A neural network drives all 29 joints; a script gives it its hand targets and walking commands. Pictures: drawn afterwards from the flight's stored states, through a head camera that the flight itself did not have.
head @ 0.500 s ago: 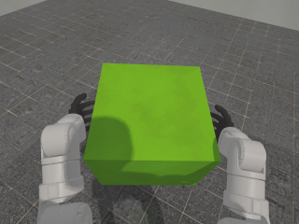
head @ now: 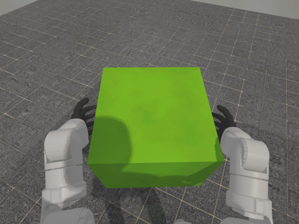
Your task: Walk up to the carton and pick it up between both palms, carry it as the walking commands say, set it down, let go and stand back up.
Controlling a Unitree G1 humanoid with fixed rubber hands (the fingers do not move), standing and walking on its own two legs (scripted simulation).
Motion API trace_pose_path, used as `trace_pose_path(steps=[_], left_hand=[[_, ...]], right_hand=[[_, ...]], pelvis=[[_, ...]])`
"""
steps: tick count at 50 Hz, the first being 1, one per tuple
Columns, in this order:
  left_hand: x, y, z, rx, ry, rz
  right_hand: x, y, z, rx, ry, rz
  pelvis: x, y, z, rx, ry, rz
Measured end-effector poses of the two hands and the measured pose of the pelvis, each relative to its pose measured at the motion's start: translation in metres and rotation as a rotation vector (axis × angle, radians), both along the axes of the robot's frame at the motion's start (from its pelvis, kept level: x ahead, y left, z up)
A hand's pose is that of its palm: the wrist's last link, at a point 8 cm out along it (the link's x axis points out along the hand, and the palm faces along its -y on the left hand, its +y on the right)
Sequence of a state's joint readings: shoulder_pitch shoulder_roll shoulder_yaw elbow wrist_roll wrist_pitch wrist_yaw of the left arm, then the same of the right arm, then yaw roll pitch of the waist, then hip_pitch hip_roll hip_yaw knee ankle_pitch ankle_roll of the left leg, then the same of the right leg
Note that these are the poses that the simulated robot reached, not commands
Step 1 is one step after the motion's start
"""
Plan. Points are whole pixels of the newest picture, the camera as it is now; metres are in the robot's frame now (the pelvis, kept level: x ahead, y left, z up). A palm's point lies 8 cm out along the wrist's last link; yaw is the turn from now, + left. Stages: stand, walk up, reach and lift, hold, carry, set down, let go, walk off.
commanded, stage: carry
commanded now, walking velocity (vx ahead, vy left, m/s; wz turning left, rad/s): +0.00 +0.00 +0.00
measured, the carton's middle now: (152, 128) +0.37 +0.01 +0.04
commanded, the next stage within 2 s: none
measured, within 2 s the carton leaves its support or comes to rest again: neither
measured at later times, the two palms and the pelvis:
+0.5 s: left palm (75, 133) +0.31 +0.20 +0.10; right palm (223, 138) +0.31 -0.16 +0.09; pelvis -0.01 +0.01 +0.00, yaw +0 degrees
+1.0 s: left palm (106, 143) +0.31 +0.12 +0.07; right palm (254, 183) +0.22 -0.23 +0.05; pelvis +0.01 +0.01 +0.00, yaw -13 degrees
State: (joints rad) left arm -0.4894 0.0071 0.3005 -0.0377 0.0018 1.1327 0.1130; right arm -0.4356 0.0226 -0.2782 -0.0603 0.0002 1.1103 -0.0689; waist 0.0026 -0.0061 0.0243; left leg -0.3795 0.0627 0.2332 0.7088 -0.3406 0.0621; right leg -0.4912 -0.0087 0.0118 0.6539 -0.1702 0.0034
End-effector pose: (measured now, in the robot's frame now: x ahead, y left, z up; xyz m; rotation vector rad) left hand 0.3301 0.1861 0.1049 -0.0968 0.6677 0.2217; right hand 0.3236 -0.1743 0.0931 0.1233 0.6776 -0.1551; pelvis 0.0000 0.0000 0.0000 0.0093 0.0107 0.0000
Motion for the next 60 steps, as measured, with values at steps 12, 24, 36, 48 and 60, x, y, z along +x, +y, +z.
trace_pose_path(steps=[12, 24, 36, 48, 60], left_hand=[[-0.012, -0.002, 0.002, 0.002, 0.007, 0.002], [-0.015, 0.008, -0.004, -0.013, 0.002, 0.003], [-0.03, 0.003, -0.043, -0.076, 0.071, -0.018], [-0.021, -0.059, -0.036, -0.051, 0.031, -0.144], [-0.027, -0.04, -0.018, -0.091, -0.02, -0.271]], right_hand=[[-0.011, -0.002, 0.001, 0.005, 0.009, 0.001], [-0.013, 0.008, 0.002, -0.007, 0.004, -0.002], [-0.049, 0.004, -0.028, 0.034, 0.077, -0.11], [-0.091, -0.05, -0.04, 0.087, 0.029, -0.256], [-0.141, -0.018, -0.011, 0.038, -0.029, -0.378]], pelvis=[[-0.008, -0.002, -0.001, 0.003, -0.011, 0.0], [-0.009, 0.008, -0.002, -0.008, -0.015, 0.0], [0.006, 0.014, -0.001, -0.029, 0.02, -0.057], [0.008, 0.004, -0.006, 0.029, 0.015, -0.193], [-0.005, 0.057, 0.007, 0.04, 0.035, -0.317]])
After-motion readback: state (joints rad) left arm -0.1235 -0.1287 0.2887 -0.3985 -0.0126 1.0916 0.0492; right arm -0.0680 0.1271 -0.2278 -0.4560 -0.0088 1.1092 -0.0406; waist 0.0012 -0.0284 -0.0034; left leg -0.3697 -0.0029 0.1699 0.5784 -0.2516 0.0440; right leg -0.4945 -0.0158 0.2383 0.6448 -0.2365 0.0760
